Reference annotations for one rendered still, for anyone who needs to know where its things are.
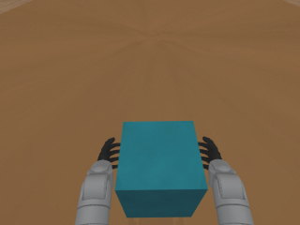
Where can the right robot forearm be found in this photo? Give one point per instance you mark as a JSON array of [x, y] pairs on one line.
[[230, 197]]

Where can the carton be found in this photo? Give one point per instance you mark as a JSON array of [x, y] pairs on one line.
[[160, 170]]

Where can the left robot forearm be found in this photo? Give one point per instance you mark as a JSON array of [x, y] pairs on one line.
[[96, 195]]

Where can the robot left hand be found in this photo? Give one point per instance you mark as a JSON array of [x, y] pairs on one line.
[[106, 153]]

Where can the robot right hand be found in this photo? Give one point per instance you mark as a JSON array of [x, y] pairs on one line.
[[212, 151]]

